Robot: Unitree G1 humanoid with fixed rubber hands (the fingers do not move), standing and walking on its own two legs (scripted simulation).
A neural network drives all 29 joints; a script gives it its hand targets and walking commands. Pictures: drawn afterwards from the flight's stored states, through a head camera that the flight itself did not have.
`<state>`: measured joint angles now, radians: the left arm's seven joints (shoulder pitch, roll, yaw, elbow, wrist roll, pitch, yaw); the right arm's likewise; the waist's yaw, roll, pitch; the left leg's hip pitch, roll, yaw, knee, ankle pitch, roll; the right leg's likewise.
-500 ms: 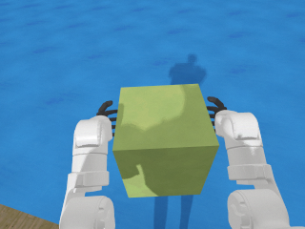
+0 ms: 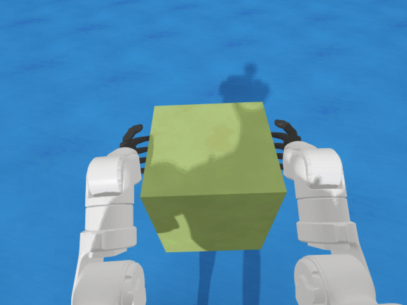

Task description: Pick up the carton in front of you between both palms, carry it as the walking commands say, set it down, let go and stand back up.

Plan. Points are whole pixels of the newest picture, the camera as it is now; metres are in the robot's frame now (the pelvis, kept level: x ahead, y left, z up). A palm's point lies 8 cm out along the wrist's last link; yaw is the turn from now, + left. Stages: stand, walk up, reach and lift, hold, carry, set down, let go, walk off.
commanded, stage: carry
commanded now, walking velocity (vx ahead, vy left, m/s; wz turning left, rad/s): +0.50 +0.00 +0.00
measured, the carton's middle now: (210, 182) +0.35 +0.01 +0.05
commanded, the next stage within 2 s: none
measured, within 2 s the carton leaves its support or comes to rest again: neither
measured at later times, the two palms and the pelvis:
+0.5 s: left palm (165, 97) +0.57 +0.11 +0.11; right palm (284, 96) +0.57 -0.18 +0.10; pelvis +0.31 -0.04 +0.01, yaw +2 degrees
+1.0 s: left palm (158, 48) +0.86 +0.16 +0.09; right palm (248, 44) +0.86 -0.13 +0.09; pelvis +0.60 +0.01 +0.01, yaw +0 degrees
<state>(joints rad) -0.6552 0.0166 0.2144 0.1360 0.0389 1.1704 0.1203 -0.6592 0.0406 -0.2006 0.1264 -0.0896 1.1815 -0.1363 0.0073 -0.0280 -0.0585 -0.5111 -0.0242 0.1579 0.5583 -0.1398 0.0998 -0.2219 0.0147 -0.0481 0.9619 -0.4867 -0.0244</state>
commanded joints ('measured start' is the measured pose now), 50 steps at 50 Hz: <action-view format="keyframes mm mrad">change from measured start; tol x32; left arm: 1 -668 -1149 -657 -93 -419 18 -267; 19 39 -1076 -811 -480 -289 32 -259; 50 15 -1034 -830 -500 -341 63 -301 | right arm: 1 -571 1046 604 -74 398 -5 247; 19 57 995 763 -467 353 23 308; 50 84 983 773 -464 365 32 302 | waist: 1 -58 199 -522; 20 -29 190 -267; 24 17 -250 -413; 50 -32 267 -357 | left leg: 1 841 373 -614 -163 181 182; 20 641 222 -64 -155 639 -11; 25 -222 64 -144 700 -360 -88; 46 291 18 116 -133 1 -68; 50 776 435 -580 -289 69 136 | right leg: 1 -553 -20 78 398 0 -4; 21 5 22 -213 -603 465 13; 24 528 -434 567 -685 366 -220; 34 146 -295 77 -859 240 -115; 46 186 -206 -147 -453 776 -27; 50 -511 -60 19 321 3 32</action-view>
